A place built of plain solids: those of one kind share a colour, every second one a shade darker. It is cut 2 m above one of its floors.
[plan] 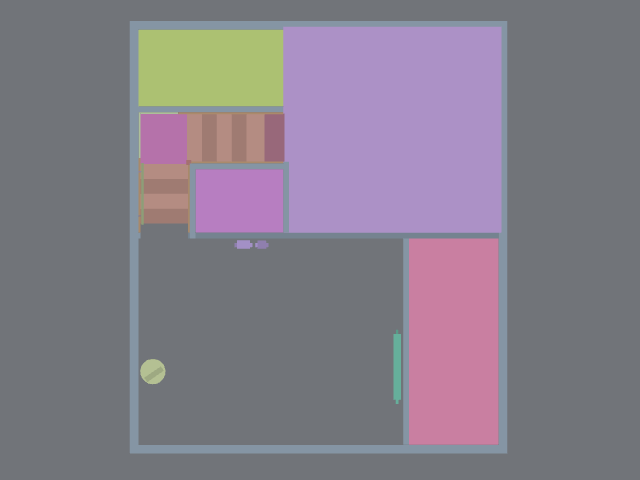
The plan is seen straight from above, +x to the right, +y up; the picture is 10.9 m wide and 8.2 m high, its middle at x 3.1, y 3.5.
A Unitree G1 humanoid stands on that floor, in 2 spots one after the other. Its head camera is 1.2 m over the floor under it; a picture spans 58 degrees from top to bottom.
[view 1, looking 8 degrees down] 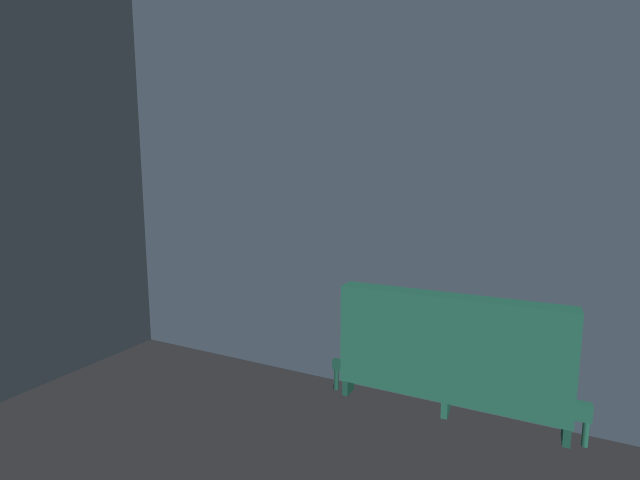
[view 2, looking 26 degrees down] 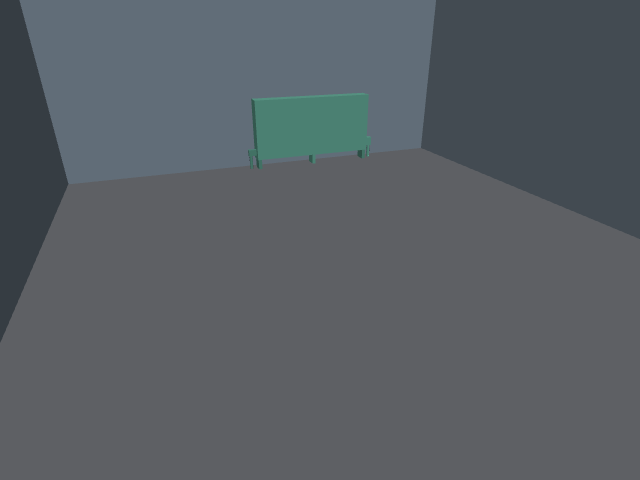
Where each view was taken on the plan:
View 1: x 2.26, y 1.00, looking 26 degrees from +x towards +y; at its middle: wall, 2.54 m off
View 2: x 0.43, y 2.78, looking -21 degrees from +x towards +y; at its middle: ground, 2.74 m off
